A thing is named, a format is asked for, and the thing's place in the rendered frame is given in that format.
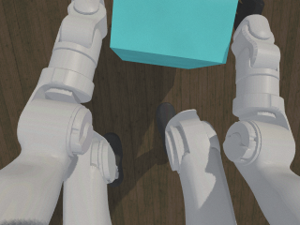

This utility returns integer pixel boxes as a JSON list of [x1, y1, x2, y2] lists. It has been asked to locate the robot right hand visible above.
[[233, 0, 265, 31]]

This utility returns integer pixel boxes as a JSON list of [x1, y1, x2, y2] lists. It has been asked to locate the robot left foot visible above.
[[103, 132, 124, 188]]

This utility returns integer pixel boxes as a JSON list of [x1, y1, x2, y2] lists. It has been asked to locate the robot left forearm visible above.
[[17, 0, 108, 143]]

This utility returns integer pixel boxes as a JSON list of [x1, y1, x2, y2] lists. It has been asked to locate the left robot upper arm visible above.
[[0, 98, 94, 225]]

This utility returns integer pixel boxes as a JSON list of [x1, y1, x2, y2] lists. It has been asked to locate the robot right forearm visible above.
[[231, 14, 293, 135]]

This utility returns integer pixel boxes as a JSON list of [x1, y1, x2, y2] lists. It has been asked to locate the carton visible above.
[[110, 0, 238, 69]]

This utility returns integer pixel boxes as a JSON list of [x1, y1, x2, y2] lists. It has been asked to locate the right robot upper arm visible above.
[[222, 119, 300, 225]]

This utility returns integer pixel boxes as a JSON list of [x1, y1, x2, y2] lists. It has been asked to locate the right robot thigh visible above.
[[165, 117, 237, 225]]

